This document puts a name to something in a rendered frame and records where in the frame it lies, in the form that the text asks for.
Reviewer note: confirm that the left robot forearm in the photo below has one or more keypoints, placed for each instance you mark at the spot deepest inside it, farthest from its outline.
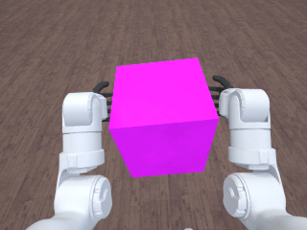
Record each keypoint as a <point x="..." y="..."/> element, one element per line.
<point x="82" y="115"/>

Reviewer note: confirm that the robot left hand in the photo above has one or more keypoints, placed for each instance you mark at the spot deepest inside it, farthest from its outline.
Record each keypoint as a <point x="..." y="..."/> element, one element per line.
<point x="97" y="90"/>

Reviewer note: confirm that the right robot forearm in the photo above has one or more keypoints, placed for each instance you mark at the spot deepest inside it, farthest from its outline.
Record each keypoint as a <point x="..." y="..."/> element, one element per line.
<point x="249" y="121"/>

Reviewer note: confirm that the carton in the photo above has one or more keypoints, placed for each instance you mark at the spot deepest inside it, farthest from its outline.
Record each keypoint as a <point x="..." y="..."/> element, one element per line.
<point x="162" y="118"/>

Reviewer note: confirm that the left robot upper arm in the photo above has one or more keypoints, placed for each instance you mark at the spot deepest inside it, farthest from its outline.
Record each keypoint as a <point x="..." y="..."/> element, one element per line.
<point x="81" y="201"/>

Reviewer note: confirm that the robot right hand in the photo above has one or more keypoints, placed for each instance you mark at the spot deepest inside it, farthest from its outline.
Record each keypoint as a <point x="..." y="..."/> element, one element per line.
<point x="226" y="85"/>

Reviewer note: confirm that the right robot upper arm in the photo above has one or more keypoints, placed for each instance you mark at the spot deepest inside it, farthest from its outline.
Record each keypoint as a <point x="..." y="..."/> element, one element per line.
<point x="258" y="201"/>

